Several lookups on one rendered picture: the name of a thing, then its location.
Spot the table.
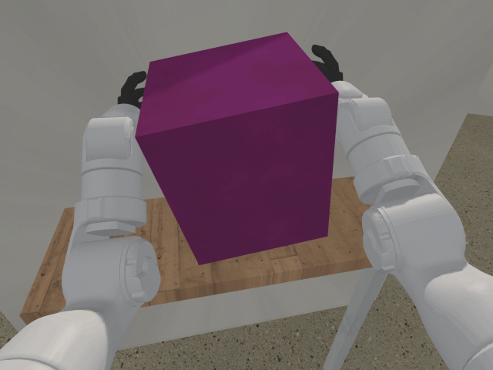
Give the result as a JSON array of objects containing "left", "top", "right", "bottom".
[{"left": 19, "top": 177, "right": 387, "bottom": 370}]

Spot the left robot hand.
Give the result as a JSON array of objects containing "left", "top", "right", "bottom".
[{"left": 118, "top": 71, "right": 146, "bottom": 109}]

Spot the robot right upper arm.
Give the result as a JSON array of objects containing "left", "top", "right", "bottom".
[{"left": 362, "top": 192, "right": 493, "bottom": 370}]

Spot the right robot hand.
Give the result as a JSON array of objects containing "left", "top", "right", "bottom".
[{"left": 312, "top": 45, "right": 343, "bottom": 82}]

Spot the robot left upper arm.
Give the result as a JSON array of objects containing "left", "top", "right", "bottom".
[{"left": 0, "top": 236, "right": 161, "bottom": 370}]

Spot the carton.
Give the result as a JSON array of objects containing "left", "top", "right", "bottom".
[{"left": 135, "top": 32, "right": 339, "bottom": 265}]

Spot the robot left forearm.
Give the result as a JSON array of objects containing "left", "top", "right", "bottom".
[{"left": 62, "top": 104, "right": 147, "bottom": 298}]

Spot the robot right forearm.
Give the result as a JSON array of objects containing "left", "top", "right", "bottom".
[{"left": 331, "top": 81, "right": 466, "bottom": 252}]

